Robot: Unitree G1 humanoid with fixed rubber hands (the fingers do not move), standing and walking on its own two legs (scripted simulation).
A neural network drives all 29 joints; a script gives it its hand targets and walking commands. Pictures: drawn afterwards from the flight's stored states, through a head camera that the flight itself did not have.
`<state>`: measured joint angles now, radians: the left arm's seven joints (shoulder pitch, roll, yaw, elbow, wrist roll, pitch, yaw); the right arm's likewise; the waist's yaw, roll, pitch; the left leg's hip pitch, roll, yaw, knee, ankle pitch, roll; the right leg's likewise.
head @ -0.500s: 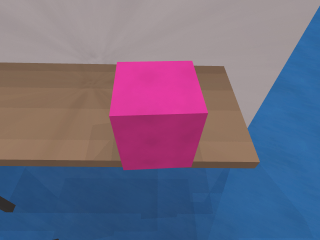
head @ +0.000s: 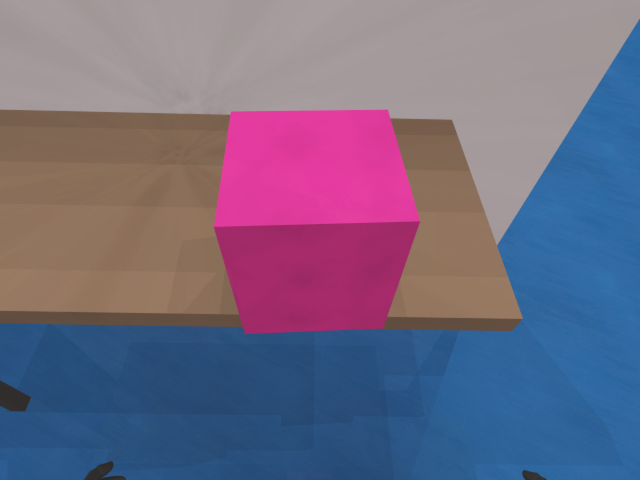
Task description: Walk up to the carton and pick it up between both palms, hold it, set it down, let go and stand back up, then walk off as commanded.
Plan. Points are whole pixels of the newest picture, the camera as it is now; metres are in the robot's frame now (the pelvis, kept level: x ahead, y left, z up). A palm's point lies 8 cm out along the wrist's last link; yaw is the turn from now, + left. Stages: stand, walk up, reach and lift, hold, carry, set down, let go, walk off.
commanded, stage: walk off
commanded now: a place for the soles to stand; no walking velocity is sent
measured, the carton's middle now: (312, 227) +0.42 +0.00 +0.05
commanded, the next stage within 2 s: stand in 1.76 s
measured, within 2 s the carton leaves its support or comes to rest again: neither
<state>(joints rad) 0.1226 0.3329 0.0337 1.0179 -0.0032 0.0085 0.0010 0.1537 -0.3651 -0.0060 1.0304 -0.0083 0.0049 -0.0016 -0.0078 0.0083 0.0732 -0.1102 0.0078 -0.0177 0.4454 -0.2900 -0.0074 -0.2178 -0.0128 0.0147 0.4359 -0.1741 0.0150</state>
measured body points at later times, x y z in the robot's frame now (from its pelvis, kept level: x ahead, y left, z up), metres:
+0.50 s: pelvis -0.13 +0.01 -0.03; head -0.03 +0.03 +0.40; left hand +0.02 +0.32 -0.17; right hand -0.07 -0.31 -0.13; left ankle -0.05 +0.13 -0.74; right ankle -0.19 -0.12 -0.70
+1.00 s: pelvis -0.24 +0.01 -0.03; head -0.22 +0.01 +0.42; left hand -0.15 +0.34 -0.14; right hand -0.15 -0.30 -0.15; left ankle -0.23 +0.11 -0.74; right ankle -0.23 -0.12 -0.73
